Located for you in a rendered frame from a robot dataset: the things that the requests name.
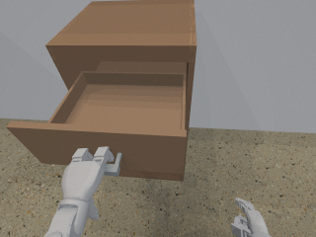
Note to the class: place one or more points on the right robot hand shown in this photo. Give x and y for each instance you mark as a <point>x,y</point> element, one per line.
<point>254,222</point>

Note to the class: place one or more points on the drawer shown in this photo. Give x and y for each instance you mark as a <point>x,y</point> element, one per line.
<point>141,115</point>

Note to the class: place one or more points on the handle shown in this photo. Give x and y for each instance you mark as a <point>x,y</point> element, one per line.
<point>113,169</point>

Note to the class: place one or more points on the cabinet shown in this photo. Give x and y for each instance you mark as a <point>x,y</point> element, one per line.
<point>150,36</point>

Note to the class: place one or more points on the left robot hand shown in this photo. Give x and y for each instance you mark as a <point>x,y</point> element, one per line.
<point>84,174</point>

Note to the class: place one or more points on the left robot forearm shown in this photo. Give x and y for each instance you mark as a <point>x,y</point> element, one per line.
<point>70,218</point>

